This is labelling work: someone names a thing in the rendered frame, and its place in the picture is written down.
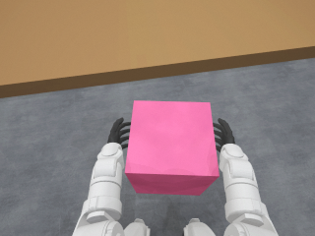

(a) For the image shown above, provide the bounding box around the right robot shin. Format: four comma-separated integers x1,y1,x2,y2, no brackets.
189,218,200,224

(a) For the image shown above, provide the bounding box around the left robot hand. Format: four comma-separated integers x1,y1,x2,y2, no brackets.
107,117,131,149

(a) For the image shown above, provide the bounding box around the right robot hand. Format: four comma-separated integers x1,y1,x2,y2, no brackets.
213,118,235,152

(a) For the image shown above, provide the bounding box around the carton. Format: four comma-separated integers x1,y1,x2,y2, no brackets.
124,100,220,196

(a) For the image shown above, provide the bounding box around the robot right upper arm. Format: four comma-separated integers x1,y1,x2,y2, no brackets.
223,221,278,236

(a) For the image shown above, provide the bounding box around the robot left forearm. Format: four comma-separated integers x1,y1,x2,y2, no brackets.
72,143,125,236

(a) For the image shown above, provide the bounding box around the robot left upper arm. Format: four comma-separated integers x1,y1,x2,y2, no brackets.
73,219,125,236

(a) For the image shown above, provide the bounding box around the robot shin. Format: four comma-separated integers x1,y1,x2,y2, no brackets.
189,218,200,224
134,218,145,224

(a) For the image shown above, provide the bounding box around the robot right forearm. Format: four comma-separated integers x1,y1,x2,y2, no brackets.
219,144,279,236

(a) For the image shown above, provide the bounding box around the left robot shin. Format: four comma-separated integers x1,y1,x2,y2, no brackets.
134,218,145,224

